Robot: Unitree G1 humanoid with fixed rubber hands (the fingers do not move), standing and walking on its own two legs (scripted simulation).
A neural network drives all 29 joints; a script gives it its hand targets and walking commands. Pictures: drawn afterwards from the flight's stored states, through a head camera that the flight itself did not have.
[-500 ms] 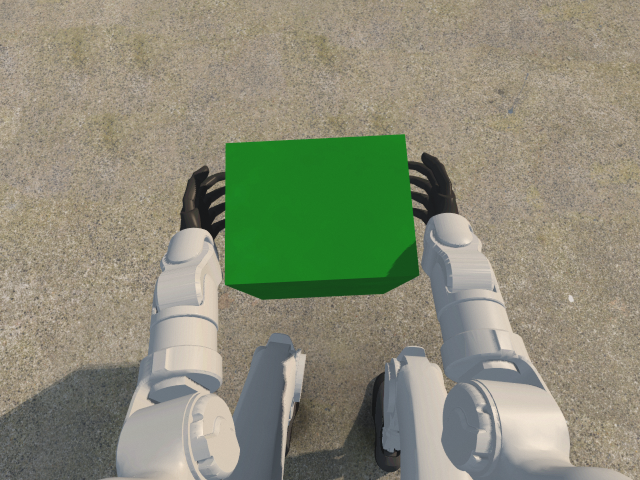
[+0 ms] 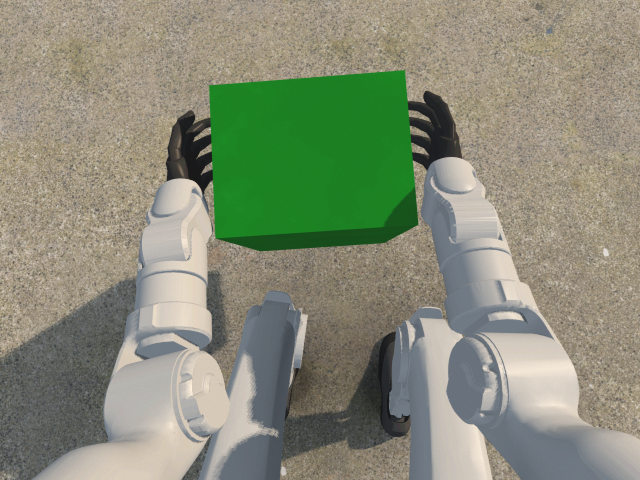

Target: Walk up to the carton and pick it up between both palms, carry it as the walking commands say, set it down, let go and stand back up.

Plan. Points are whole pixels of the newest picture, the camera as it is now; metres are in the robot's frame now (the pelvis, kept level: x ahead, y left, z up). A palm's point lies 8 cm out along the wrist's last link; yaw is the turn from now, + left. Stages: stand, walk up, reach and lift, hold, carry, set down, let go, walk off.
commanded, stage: set down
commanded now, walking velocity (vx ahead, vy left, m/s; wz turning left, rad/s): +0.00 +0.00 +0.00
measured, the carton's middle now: (315, 181) +0.46 +0.08 -0.17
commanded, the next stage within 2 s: none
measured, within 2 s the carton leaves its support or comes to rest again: rests again in 1.50 s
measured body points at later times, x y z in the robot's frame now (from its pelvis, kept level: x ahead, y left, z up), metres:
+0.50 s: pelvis -0.02 +0.01 -0.07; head +0.29 +0.02 +0.26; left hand +0.46 +0.24 -0.18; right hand +0.52 -0.06 -0.19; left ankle +0.09 +0.14 -0.47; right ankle +0.10 -0.11 -0.47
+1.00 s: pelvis -0.02 +0.01 -0.12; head +0.33 +0.03 +0.17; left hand +0.48 +0.24 -0.27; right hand +0.53 -0.06 -0.27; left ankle +0.09 +0.14 -0.47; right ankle +0.10 -0.11 -0.47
